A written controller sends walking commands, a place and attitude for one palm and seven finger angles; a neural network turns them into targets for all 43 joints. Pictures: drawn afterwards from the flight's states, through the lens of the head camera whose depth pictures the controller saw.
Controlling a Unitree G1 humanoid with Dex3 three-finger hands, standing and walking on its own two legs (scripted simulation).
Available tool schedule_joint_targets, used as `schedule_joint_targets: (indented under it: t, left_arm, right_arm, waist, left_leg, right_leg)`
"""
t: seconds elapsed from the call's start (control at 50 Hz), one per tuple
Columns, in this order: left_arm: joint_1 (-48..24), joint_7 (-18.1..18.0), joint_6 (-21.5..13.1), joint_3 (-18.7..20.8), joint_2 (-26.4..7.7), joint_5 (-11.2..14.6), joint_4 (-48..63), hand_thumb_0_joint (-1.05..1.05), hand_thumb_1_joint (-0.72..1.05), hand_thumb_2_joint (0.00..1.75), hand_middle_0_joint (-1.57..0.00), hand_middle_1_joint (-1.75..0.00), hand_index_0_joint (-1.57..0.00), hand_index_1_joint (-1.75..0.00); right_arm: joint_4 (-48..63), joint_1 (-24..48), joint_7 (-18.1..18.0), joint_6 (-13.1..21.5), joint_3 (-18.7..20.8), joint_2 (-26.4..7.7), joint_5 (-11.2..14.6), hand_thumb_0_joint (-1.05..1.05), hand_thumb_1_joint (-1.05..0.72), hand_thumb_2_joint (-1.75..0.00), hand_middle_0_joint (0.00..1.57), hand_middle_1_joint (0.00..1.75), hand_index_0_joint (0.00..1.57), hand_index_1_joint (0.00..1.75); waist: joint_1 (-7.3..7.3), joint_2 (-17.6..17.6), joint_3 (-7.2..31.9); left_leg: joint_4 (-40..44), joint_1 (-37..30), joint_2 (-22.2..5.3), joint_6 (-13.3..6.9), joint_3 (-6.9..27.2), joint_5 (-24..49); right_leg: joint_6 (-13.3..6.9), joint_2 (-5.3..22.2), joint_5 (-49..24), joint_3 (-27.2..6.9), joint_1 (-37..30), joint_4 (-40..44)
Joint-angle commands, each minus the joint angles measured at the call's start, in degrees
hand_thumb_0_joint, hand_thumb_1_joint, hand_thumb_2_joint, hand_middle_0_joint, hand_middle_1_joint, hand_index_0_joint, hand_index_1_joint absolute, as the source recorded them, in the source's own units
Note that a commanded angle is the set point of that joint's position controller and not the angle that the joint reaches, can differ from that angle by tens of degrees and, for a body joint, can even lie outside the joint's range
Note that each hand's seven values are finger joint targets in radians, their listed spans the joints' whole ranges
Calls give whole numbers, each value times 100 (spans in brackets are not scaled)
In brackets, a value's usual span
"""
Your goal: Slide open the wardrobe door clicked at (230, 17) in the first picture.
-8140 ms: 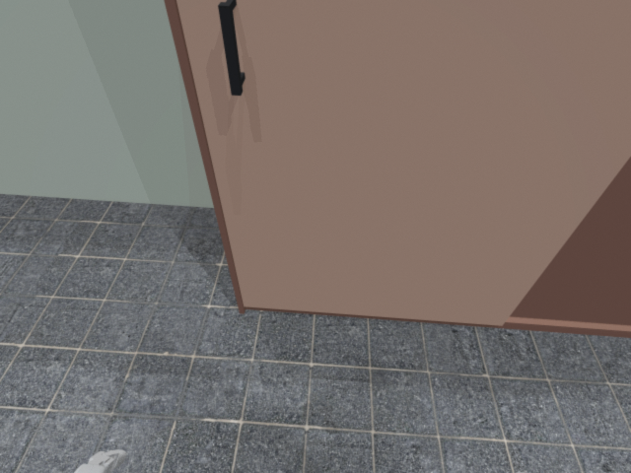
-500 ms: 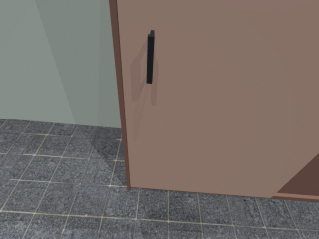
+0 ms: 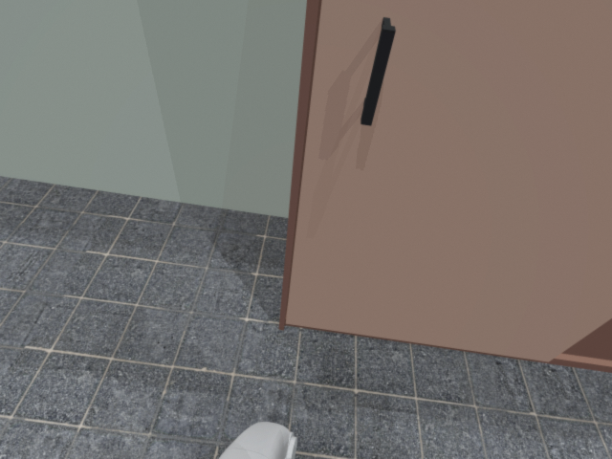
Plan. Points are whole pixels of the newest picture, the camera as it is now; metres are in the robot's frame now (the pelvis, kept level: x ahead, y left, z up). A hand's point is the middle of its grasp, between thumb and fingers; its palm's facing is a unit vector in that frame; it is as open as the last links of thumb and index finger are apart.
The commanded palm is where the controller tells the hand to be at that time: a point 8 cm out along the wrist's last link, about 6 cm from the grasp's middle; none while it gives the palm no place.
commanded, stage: come to a stop and stand still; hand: left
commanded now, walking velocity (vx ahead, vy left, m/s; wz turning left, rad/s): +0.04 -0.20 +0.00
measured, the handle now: (376, 73) +0.63 -0.02 +0.22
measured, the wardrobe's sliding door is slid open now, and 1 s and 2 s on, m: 0.00 0.00 0.00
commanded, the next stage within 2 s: look again from close up in 0.26 s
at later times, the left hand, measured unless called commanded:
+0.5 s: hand (189, 442) +0.16 +0.18 -0.13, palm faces -0.05 -0.97 -0.23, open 7.4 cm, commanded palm none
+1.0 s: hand out of the picture +0.02 +0.18 -0.15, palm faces +0.05 -0.98 -0.21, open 7.4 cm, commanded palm none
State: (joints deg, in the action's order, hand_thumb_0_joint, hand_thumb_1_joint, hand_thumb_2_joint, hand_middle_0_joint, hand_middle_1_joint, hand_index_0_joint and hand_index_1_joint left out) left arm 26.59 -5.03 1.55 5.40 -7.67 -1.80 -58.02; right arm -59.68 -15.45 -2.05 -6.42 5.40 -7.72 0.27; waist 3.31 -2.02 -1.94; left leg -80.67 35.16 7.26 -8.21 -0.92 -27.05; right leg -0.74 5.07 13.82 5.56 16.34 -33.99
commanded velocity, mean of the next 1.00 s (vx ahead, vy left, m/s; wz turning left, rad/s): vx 0.03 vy -0.06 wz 0.00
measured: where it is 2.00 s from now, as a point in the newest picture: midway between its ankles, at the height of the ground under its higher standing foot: outside the picture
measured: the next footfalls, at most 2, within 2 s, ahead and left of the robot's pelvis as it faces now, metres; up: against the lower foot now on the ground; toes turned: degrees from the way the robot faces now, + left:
left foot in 0.08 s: +0.01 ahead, +0.19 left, +0.00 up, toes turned -6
right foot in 0.42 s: +0.02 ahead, -0.13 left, +0.00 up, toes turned -3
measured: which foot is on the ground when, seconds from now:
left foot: up 0.00-0.06, down 0.08-0.42, up 0.44-0.62, down 0.64-1.00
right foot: down 0.00-0.04, up 0.06-0.40, down 0.42-1.00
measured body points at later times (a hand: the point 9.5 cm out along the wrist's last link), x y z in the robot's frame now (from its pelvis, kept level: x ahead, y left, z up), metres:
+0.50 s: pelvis +0.01 +0.00 +0.01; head +0.05 -0.02 +0.46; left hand +0.16 +0.23 -0.11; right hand -0.06 -0.24 -0.14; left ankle -0.03 +0.16 -0.69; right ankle -0.02 -0.13 -0.72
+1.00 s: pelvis +0.05 +0.00 +0.02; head +0.07 +0.00 +0.47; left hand +0.02 +0.23 -0.14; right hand +0.15 -0.21 -0.13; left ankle +0.05 +0.11 -0.72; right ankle -0.02 -0.13 -0.72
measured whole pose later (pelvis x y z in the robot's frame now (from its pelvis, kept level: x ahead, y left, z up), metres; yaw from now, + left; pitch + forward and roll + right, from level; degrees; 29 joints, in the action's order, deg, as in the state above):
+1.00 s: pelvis +0.05 +0.00 +0.02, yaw +0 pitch +0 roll +1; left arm 18.7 -1.9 0.4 0.3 -9.1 -1.1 -62.6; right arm -60.5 -6.6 -1.5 0.3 0.9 -8.3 -0.6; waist 1.4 0.1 -2.1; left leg -25.9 11.6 -1.3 -0.7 -6.2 -14.0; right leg 1.8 3.1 19.3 2.5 4.0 -23.7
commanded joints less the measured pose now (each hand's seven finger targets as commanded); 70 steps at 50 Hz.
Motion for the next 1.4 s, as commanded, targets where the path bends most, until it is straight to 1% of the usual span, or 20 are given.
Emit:
schedule_joint_targets:
  t: [0.0,0.02,0.04,0.06,0.08,0.1,0.12,0.14,0.18,0.24,0.28,0.34,0.38,0.4,0.46,0.58,0.62,0.68,0.84,1.38]
  left_arm:
    - [-2045,108,-127,11,-778,-132,974,0,90,90,-20,-30,-20,-30]
    - [-1465,92,-66,-119,-491,-135,667,0,90,90,-20,-30,-20,-30]
    - [-847,146,15,-273,-63,-145,511,0,90,90,-20,-30,-20,-30]
    - [-664,207,93,-237,-170,-90,699,0,90,90,-20,-30,-20,-30]
    - [-339,388,132,-27,-535,-9,1034,0,90,90,-20,-30,-20,-30]
    - [-291,489,29,104,-651,59,1119,0,90,90,-20,-30,-20,-30]
    - [-955,602,27,132,-769,20,890,0,90,90,-20,-30,-20,-30]
    - [-1295,595,47,68,-823,-61,1031,0,90,90,-20,-30,-20,-30]
    - [-1971,557,38,-55,-720,-140,1149,0,90,90,-20,-30,-20,-30]
    - [-1789,648,-22,-125,-735,-25,1189,0,90,90,-20,-30,-20,-30]
    - [-1850,687,-38,-149,-726,70,1203,0,90,90,-20,-30,-20,-30]
    - [-1219,653,-172,-169,-659,158,916,0,90,90,-20,-30,-20,-30]
    - [-638,477,-253,-82,-1273,144,666,0,90,90,-20,-30,-20,-30]
    - [-682,422,-265,-115,-1397,131,711,0,90,90,-20,-30,-20,-30]
    - [-1177,355,-252,-103,-1240,68,722,0,90,90,-20,-30,-20,-30]
    - [-1605,338,-185,-273,-917,149,594,0,90,90,-20,-30,-20,-30]
    - [-1144,359,-113,-307,-452,171,553,0,90,90,-20,-30,-20,-30]
    - [-1078,374,-85,-333,-450,88,345,0,90,90,-20,-30,-20,-30]
    - [-751,292,-276,-440,-685,84,-52,0,90,90,-20,-30,-20,-30]
    - [-299,281,-211,-459,-404,102,-539,0,90,90,-20,-30,-20,-30]
  right_arm:
    - [106,-2104,157,446,-115,-209,-200,0,-90,-90,20,30,20,30]
    - [-20,-1882,-34,526,-180,-376,-166,0,-90,-90,20,30,20,30]
    - [-218,-2030,-97,583,-201,-465,-173,0,-90,-90,20,30,20,30]
    - [-51,-1944,-205,637,-203,-726,-215,0,-90,-90,20,30,20,30]
    - [484,-1090,-262,674,-192,-1346,-327,0,-90,-90,20,30,20,30]
    - [962,21,-253,667,99,-1972,-437,0,-90,-90,20,30,20,30]
    - [1009,283,-197,796,191,-2016,-573,0,-90,-90,20,30,20,30]
    - [890,-50,-230,806,108,-1945,-490,0,-90,-90,20,30,20,30]
    - [462,-958,-249,824,4,-1492,-360,0,-90,-90,20,30,20,30]
    - [394,-829,-248,837,-30,-1310,-326,0,-90,-90,20,30,20,30]
    - [375,-853,-260,792,-26,-1241,-342,0,-90,-90,20,30,20,30]
    - [358,-956,-151,710,-17,-1289,-272,0,-90,-90,20,30,20,30]
    - [391,-1099,-48,698,-174,-638,-132,0,-90,-90,20,30,20,30]
    - [561,-867,-90,664,-203,-582,-140,0,-90,-90,20,30,20,30]
    - [503,-587,-27,592,-200,-593,-156,0,-90,-90,20,30,20,30]
    - [123,-849,70,662,-300,-456,-142,0,-90,-90,20,30,20,30]
    - [193,-721,33,774,-228,-992,-205,0,-90,-90,20,30,20,30]
    - [251,109,34,698,-260,-912,-178,0,-90,-90,20,30,20,30]
    - [49,178,9,689,-282,-801,-87,0,-90,-90,20,30,20,30]
    - [-535,-311,3,720,-431,-494,-107,0,-90,-90,20,30,20,30]
  waist:
    - [-1467,157,-158]
    - [-1211,1434,-803]
    - [-1014,3434,-1532]
    - [-886,3671,-1570]
    - [-188,2763,-495]
    - [194,1791,124]
    - [-92,740,-19]
    - [-303,759,23]
    - [-608,223,-781]
    - [-546,1860,-374]
    - [-596,2061,-23]
    - [-315,976,558]
    - [-45,-1264,950]
    - [-91,-1549,880]
    - [-294,-1281,215]
    - [-617,-363,80]
    - [-398,1108,339]
    - [-258,1275,-212]
    - [-431,-235,673]
    - [-324,104,-323]
  left_leg:
    - [3767,-2442,-1062,215,326,-385]
    - [5261,-2406,-1197,4219,985,-158]
    - [5580,-1992,-1167,4688,1424,1437]
    - [6410,-865,-2019,2219,2616,2004]
    - [6646,-376,-3094,-830,3974,-562]
    - [6510,60,-3293,-3948,3708,-1789]
    - [6362,-650,-2899,-1914,3498,-1093]
    - [6239,-567,-2908,-726,4002,-625]
    - [6687,-1839,-2867,-552,4404,900]
    - [6088,-2567,-2392,-460,2706,2212]
    - [5850,-2814,-2174,-232,2130,3118]
    - [5069,-2378,-1649,250,1433,3272]
    - [3930,-233,-1031,738,508,-159]
    - [3102,-88,-1013,771,322,-1096]
    - [2471,-171,-1184,766,64,-693]
    - [5400,-2498,-972,838,-350,2181]
    - [5765,-2776,-1967,395,804,3487]
    - [6135,-2048,-1811,299,601,2102]
    - [5371,-3270,-1470,554,-100,3918]
    - [6229,-2701,-1387,531,59,1993]
  right_leg:
    - [-271,715,1903,-511,2163,-104]
    - [-225,255,1395,-420,2377,-2019]
    - [-44,-492,1938,-576,3042,-3666]
    - [129,-636,1775,-1143,3017,-4839]
    - [-10,-393,1915,-1479,2410,-4985]
    - [-78,12,2186,-1327,1176,-3765]
    - [-28,-195,1771,-475,1366,-3414]
    - [89,-187,1699,-710,1545,-3484]
    - [156,-219,719,-1063,2937,-4141]
    - [171,-108,1065,-809,2363,-2662]
    - [167,-288,1364,-577,1430,-1171]
    - [151,-761,-68,7,-821,1360]
    - [-197,1039,-1786,-1431,-3145,1362]
    - [-628,1660,-2834,-2056,-2567,1231]
    - [-989,1267,-3964,-1572,-1759,1111]
    - [-348,384,-2216,-438,-492,623]
    - [86,-85,-97,-307,-164,377]
    - [116,-86,14,-299,-583,866]
    - [64,244,-2905,-577,-920,1102]
    - [56,132,-224,-475,-730,1611]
